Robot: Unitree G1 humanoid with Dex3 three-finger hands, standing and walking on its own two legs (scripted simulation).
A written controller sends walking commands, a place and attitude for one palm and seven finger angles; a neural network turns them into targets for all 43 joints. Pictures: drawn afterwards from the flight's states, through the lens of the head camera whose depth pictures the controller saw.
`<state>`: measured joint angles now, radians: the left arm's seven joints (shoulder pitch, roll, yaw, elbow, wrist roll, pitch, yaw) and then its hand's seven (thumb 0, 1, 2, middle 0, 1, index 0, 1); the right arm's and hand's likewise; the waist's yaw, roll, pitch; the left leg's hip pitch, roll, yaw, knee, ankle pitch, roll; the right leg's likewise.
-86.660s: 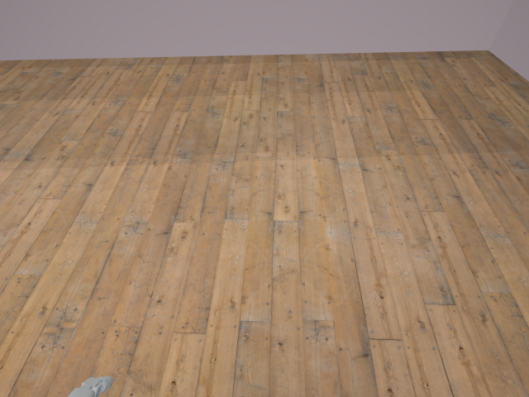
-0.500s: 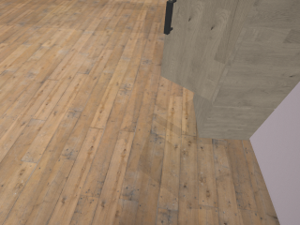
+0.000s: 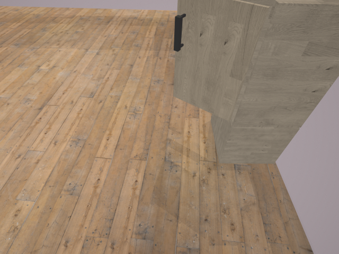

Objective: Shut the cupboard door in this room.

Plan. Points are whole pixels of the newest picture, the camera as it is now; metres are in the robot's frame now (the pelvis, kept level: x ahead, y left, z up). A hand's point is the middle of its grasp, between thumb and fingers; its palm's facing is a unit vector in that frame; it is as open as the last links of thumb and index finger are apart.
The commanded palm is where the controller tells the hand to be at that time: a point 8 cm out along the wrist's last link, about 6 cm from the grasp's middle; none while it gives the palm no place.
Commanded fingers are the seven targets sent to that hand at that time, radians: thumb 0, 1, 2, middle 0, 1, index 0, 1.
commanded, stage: let the arm hang, fingers relaxed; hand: left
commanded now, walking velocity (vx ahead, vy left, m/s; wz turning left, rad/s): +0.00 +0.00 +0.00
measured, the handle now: (180, 32) +1.04 -0.01 +0.06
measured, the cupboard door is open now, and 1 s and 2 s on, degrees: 55 55 55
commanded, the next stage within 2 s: look to check the result in 0.08 s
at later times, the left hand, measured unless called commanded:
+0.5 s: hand out of the picture -0.02 +0.16 -0.17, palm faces +0.02 -0.98 -0.19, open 7.3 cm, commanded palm none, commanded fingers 0.00 0.90 0.90 -0.20 -0.30 -0.20 -0.30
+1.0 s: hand out of the picture +0.01 +0.16 -0.19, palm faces +0.09 -0.97 -0.20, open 7.3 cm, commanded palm none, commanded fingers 0.00 0.90 0.90 -0.20 -0.30 -0.20 -0.30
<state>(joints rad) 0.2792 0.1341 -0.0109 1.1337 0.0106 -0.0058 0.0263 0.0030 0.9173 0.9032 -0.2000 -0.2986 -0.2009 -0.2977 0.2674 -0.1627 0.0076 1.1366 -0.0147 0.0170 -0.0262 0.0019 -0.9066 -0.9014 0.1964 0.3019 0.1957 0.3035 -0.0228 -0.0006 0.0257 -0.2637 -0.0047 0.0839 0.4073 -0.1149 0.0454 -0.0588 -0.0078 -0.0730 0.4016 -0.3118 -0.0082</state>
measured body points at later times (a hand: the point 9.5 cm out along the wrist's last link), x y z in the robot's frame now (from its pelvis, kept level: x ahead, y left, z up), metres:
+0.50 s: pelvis +0.01 +0.00 +0.00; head +0.03 -0.01 +0.45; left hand -0.02 +0.21 -0.16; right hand +0.01 -0.23 -0.16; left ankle +0.07 +0.09 -0.74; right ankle -0.06 -0.11 -0.74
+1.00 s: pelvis +0.02 -0.01 -0.01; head +0.03 -0.01 +0.44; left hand +0.01 +0.21 -0.17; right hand +0.02 -0.24 -0.17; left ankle +0.06 +0.09 -0.74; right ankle -0.06 -0.11 -0.74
